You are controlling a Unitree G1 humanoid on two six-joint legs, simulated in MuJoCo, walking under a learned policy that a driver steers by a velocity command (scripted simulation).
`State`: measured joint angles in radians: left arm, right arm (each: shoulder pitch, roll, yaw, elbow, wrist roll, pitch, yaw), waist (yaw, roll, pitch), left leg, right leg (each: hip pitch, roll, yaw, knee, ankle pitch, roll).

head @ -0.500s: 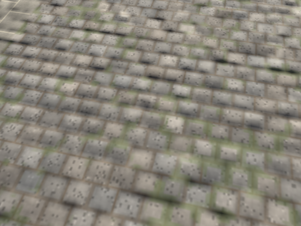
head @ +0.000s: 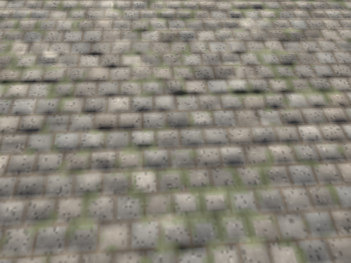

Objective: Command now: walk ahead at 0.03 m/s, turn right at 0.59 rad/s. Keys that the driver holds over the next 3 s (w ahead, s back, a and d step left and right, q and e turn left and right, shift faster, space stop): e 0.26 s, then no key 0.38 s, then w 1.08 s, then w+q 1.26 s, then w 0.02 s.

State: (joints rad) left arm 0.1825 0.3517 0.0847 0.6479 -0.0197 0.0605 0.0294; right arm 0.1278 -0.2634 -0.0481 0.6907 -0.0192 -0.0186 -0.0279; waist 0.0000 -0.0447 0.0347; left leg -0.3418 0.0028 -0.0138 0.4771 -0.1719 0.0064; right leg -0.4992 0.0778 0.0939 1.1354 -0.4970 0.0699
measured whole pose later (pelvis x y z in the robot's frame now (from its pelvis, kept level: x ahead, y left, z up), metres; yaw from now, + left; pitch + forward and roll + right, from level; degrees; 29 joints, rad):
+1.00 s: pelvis +0.07 -0.07 +0.00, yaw -15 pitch +1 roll +0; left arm 0.36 0.27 0.06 0.78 0.00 -0.07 -0.02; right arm 0.25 -0.28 -0.05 0.80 0.03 -0.05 -0.01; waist 0.03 0.03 -0.01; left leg -0.40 0.03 -0.03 0.99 -0.42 0.03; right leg -0.16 0.05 -0.02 0.46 -0.33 -0.07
